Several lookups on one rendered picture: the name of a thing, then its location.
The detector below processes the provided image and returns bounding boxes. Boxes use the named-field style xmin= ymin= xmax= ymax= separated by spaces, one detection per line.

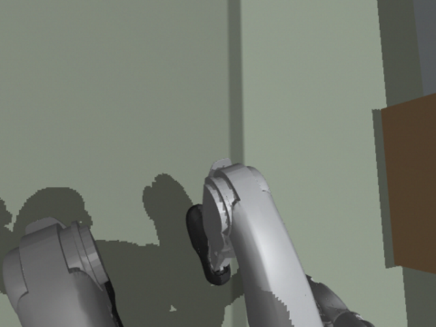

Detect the right robot foot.
xmin=186 ymin=204 xmax=231 ymax=285

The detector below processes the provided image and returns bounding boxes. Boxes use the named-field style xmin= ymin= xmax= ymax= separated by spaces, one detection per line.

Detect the right robot arm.
xmin=333 ymin=311 xmax=374 ymax=327

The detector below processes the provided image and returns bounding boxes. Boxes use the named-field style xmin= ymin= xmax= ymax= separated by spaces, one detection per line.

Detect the right robot hand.
xmin=306 ymin=275 xmax=350 ymax=327

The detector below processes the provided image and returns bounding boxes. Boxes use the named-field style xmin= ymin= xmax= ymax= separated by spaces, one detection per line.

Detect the left robot foot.
xmin=104 ymin=277 xmax=123 ymax=327

